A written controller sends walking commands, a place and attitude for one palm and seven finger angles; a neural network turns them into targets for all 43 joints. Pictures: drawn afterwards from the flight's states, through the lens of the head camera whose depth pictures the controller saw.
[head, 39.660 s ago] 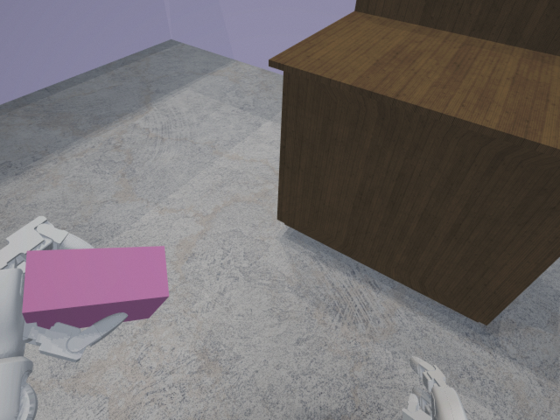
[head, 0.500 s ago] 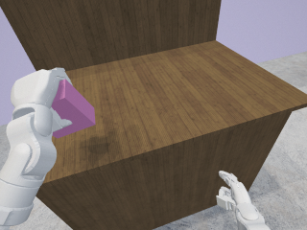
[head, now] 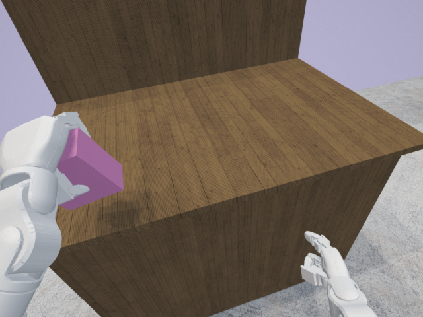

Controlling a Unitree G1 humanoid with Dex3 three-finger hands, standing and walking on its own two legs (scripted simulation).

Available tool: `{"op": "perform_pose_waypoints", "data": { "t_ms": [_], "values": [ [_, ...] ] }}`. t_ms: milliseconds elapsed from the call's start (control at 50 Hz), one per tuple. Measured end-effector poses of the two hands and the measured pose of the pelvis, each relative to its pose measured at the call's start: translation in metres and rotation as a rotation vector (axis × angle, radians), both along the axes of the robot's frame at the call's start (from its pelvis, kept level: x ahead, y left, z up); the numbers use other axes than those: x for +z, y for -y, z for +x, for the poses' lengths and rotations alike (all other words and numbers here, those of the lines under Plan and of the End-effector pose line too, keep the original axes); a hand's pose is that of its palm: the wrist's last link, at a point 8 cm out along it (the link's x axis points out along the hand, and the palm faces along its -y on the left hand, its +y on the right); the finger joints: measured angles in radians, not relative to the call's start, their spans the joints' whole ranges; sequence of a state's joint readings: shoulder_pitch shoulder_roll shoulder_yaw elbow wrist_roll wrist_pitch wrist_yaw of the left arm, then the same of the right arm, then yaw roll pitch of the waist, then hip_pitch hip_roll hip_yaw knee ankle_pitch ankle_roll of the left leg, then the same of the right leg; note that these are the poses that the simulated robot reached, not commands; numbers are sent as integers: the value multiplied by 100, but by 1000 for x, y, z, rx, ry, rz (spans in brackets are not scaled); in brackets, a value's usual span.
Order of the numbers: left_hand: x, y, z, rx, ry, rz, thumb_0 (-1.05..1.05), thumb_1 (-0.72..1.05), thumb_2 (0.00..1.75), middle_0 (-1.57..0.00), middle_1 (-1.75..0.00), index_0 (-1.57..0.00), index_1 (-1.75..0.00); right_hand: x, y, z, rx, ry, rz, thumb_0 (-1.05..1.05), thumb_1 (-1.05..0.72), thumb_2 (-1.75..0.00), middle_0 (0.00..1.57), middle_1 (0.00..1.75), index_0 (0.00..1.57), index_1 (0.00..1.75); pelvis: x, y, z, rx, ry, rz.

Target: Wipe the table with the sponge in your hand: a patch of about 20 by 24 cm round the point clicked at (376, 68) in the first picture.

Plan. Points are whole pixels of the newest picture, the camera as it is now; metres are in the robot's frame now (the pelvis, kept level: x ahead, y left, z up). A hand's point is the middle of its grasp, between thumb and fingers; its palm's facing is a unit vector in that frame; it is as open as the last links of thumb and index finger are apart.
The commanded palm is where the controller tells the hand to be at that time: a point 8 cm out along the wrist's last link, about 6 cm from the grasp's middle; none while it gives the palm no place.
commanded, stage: bring the sponge back beside the body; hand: left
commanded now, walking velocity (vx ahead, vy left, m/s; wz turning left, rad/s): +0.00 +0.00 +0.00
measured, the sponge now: (82, 177) +0.25 +0.29 +0.18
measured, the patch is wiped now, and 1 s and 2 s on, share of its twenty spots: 0.95 0.95 0.95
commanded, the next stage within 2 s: step back with the hand held close in 1.06 s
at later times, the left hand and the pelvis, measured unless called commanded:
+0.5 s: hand (53, 176) +0.20 +0.27 +0.23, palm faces +0.39 -0.16 -0.91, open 9.7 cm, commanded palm +0.14 +0.28 +0.30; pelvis -0.01 +0.00 +0.00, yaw -1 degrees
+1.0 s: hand (37, 178) +0.19 +0.28 +0.24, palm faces +0.46 -0.15 -0.88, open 9.7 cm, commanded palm +0.13 +0.28 +0.29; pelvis -0.02 +0.00 +0.00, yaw -1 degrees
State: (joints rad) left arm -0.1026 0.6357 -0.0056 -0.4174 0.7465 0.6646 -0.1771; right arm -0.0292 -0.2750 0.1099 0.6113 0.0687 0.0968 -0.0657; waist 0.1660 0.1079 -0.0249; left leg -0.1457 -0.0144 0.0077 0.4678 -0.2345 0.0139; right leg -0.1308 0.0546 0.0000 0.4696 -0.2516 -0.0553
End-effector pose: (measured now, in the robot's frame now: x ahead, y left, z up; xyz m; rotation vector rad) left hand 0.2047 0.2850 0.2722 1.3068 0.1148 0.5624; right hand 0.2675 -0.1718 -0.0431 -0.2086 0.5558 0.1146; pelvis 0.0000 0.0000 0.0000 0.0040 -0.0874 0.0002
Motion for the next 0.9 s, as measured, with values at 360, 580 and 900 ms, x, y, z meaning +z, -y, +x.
{"op": "perform_pose_waypoints", "data": {
  "t_ms": [360, 580, 900],
  "values": [
    [0, 3, -27, -22, 35, -15, 0, -48, 106, -77, -136, -78, -137, 4, -6, -12, 8, 22, 19, 2, -90, -90, 20, 30, 20, 30, 0, -1, -10, -5, 19, -1],
    [13, 7, -50, -44, 111, 26, 0, -48, 106, -77, -136, -78, -137, 6, -10, -16, 11, 30, 23, 2, -90, -90, 20, 30, 20, 30, -1, -3, -14, -11, 34, -2],
    [2, 9, -61, -54, 109, -5, 0, -48, 106, -77, -136, -78, -137, 9, -13, -20, 19, 48, 14, 2, -90, -90, 20, 30, 20, 30, -1, -3, -19, -10, 45, -4]
  ]
}}
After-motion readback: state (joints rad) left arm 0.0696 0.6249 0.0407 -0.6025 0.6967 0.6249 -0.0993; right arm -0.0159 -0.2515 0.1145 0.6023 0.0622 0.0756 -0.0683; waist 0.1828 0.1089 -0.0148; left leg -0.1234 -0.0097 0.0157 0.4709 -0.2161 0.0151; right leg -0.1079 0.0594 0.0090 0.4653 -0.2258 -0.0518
